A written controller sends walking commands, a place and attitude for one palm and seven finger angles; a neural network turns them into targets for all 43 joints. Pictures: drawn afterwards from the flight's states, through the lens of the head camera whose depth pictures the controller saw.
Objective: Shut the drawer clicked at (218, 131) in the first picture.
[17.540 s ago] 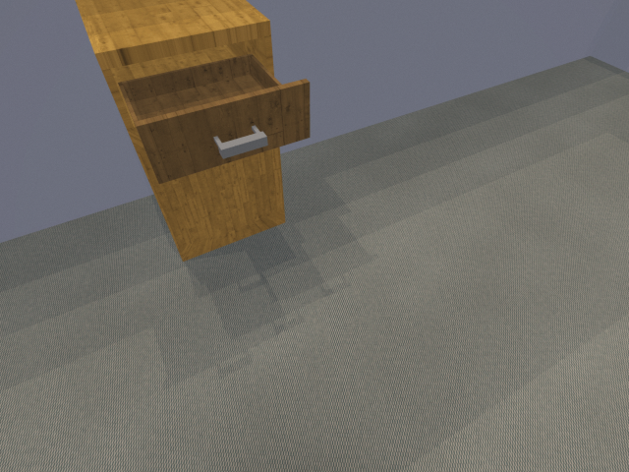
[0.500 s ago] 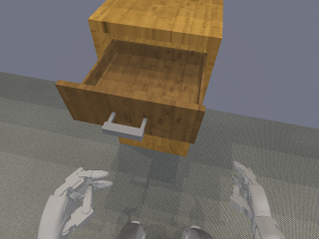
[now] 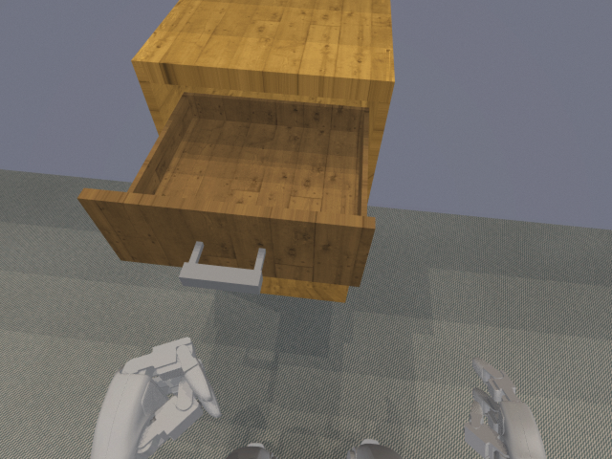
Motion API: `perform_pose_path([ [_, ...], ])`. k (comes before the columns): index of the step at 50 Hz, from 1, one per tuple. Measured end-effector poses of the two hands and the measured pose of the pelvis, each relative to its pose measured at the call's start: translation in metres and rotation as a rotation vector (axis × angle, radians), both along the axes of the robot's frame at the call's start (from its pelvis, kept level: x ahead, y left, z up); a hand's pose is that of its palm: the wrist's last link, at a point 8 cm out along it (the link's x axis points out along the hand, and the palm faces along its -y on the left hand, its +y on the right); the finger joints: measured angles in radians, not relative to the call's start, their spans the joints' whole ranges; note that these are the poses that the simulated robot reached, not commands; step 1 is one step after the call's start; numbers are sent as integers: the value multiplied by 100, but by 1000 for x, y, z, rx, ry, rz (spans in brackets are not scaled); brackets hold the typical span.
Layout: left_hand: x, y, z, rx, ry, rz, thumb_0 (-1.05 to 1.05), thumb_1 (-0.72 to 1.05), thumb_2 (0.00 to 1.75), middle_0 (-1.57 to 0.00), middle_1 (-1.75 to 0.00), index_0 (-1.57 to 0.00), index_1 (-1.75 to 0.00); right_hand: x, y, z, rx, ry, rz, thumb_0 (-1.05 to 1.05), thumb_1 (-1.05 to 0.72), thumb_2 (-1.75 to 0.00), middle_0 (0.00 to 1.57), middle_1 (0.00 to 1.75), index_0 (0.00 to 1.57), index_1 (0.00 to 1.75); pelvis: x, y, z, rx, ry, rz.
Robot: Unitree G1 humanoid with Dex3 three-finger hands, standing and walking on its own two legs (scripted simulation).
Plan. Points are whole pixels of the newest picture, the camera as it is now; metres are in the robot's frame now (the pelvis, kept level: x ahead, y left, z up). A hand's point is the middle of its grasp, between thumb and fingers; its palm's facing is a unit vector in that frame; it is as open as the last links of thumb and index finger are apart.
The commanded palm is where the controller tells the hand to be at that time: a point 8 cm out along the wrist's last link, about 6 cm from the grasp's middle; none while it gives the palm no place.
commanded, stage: raise the hand and make a fist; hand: left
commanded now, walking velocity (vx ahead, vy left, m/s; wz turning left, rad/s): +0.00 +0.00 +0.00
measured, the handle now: (225, 264) +0.38 +0.14 +0.00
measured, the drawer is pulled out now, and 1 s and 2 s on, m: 0.28 0.28 0.28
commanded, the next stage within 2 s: bring the fist close to the handle in 0.80 s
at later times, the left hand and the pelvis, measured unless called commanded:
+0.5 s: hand (210, 379) +0.19 +0.10 +0.11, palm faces -0.08 -1.00 -0.03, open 3.3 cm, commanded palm +0.16 +0.16 +0.11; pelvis +0.01 +0.00 +0.01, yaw +0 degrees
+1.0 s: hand (209, 390) +0.18 +0.11 +0.10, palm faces -0.06 -1.00 -0.04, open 3.3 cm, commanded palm +0.17 +0.16 +0.09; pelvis +0.01 -0.01 +0.01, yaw +1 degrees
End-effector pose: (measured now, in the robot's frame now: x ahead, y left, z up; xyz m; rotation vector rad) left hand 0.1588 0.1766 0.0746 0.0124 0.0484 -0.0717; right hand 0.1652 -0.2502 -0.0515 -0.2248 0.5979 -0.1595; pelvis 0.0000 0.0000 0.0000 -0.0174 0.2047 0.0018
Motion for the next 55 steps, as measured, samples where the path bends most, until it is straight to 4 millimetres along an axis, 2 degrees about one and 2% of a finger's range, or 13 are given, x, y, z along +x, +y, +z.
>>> perform_pose_path([
  [8, 4, -9, 17, -3, -36, 0, 2, 90, 90, -129, -147, -129, -147, 34, 32, 16, 67, -86, 78, 1, -91, -90, 20, 30, 20, 30, 6, 2, 4, -3, -18, 3],
  [15, 6, -10, 25, 9, -28, 4, 2, 90, 90, -137, -156, -137, -156, 37, 50, 16, 111, -77, 121, 1, -91, -90, 20, 30, 20, 30, 9, 2, 8, -4, -33, 8],
  [20, 11, -13, 32, 12, -39, -2, 2, 90, 90, -139, -158, -139, -158, 29, 46, 12, 109, -46, 116, 1, -91, -90, 21, 30, 21, 30, 11, 1, 10, -3, -41, 9],
  [27, 18, -17, 33, 9, -21, -10, 2, 90, 90, -140, -159, -140, -159, 14, 28, 9, 85, -1, 67, 1, -91, -90, 21, 30, 20, 30, 14, -2, 14, 4, -45, 2],
  [35, 12, -13, 34, 20, -14, 12, 2, 90, 90, -140, -160, -140, -160, 10, 12, 11, 62, -2, 34, 1, -91, -90, 20, 30, 20, 30, 16, -6, 15, 6, -46, 0],
  [46, 4, -17, 33, 27, -26, 7, 2, 90, 90, -140, -160, -140, -160, 22, 17, 12, 82, -39, 64, 1, -91, -90, 20, 30, 20, 30, 12, -10, 14, 9, -47, 5],
  [55, 19, -20, 16, 19, -18, -5, 2, 90, 90, -140, -160, -140, -160, 21, 19, 7, 79, -32, 95, 1, -91, -90, 20, 30, 20, 30, 8, -13, 10, 9, -32, 10],
])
